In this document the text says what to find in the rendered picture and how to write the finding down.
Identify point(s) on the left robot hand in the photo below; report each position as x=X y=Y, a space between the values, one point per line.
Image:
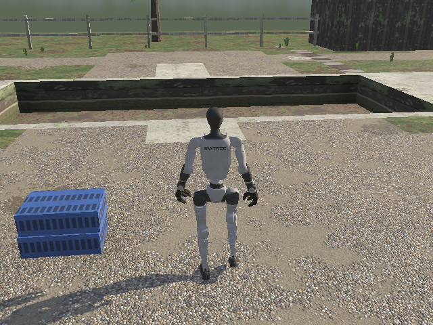
x=184 y=193

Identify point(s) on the robot right upper arm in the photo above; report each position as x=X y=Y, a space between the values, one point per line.
x=236 y=142

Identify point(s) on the right robot hand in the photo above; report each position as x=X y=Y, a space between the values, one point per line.
x=253 y=196

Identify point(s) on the robot left upper arm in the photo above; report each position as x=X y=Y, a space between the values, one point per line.
x=191 y=154

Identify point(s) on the right robot forearm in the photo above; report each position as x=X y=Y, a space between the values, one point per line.
x=249 y=180

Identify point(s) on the humanoid robot head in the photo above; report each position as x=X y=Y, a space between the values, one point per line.
x=214 y=117

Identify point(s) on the right robot foot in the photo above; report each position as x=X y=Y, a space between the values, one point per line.
x=233 y=262

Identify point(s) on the left robot forearm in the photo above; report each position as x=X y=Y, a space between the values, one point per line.
x=182 y=180

